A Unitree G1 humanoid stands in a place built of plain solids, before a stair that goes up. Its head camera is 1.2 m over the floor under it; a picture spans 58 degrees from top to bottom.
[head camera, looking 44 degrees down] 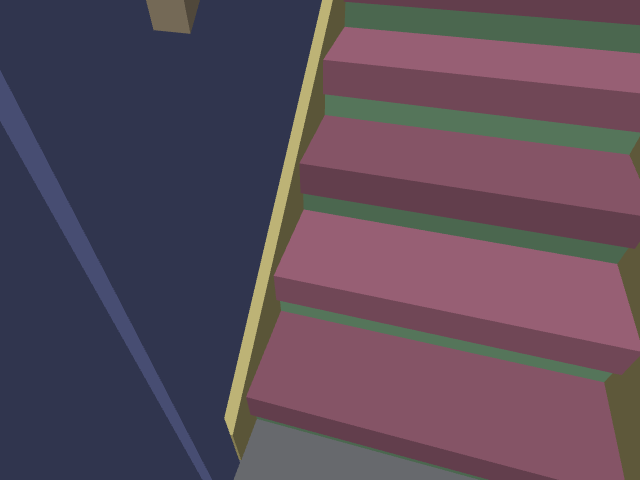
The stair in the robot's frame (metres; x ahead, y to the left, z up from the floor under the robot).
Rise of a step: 0.18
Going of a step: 0.25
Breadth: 0.86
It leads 14 degrees to the right of straight ahead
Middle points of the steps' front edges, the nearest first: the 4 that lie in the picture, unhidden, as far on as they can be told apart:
0.39 -0.23 0.18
0.63 -0.30 0.36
0.86 -0.36 0.54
1.10 -0.42 0.72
